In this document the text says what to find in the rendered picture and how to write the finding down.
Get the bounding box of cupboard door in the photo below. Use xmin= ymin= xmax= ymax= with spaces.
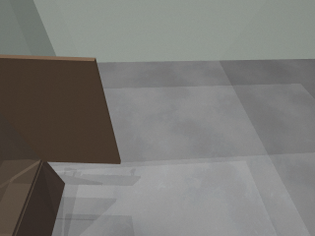
xmin=0 ymin=54 xmax=121 ymax=164

